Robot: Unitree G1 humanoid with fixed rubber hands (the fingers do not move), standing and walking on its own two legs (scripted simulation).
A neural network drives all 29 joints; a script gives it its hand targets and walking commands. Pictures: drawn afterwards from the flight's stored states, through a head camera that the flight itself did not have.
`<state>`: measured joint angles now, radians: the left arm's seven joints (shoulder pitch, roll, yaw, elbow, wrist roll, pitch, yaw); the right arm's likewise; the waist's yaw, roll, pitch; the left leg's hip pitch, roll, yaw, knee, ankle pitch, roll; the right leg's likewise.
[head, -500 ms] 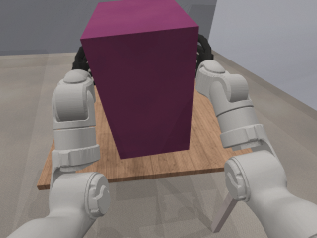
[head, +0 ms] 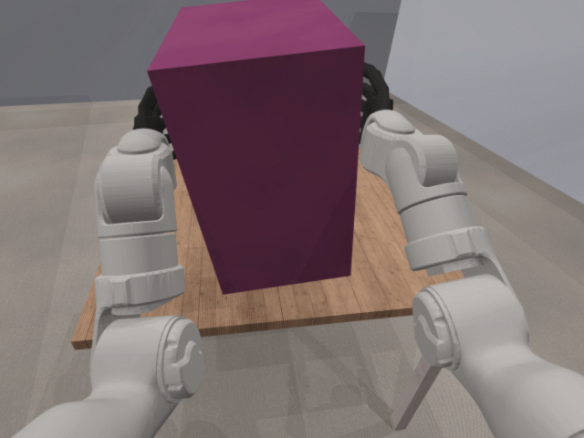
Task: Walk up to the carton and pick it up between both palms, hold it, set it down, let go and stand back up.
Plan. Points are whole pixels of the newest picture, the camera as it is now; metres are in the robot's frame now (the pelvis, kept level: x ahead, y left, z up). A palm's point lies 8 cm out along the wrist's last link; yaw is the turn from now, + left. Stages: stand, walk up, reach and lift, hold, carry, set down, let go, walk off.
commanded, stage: hold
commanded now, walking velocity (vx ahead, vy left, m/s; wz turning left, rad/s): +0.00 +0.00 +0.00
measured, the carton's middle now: (268, 144) +0.39 +0.02 +0.27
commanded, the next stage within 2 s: none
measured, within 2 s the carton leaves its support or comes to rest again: neither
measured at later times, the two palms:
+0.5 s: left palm (154, 147) +0.35 +0.15 +0.28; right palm (374, 129) +0.37 -0.11 +0.31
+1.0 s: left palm (153, 147) +0.35 +0.15 +0.28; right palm (373, 130) +0.37 -0.11 +0.31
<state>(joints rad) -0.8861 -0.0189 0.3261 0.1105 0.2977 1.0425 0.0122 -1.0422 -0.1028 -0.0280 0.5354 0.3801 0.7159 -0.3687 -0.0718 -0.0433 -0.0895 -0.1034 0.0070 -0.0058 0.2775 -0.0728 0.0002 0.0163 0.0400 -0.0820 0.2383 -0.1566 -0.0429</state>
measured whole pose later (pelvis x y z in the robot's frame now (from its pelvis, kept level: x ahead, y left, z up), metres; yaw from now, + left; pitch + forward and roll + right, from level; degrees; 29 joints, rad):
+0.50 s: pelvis +0.00 +0.00 +0.00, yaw +0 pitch -6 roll -1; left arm -0.88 -0.03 0.33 0.11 0.31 1.03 0.01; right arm -1.03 -0.09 -0.03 0.54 0.37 0.70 -0.36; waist -0.07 -0.04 -0.08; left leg -0.10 0.01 0.00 0.27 -0.07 0.00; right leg 0.01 0.04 -0.08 0.24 -0.16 -0.04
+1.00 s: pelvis +0.00 +0.00 +0.00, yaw +0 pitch -6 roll -1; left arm -0.84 -0.04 0.31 0.03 0.31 1.06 0.01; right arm -0.99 -0.10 -0.01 0.46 0.39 0.72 -0.37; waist -0.08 -0.05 -0.07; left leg -0.08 0.00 0.00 0.27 -0.08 0.00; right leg 0.04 0.04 -0.08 0.21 -0.15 -0.04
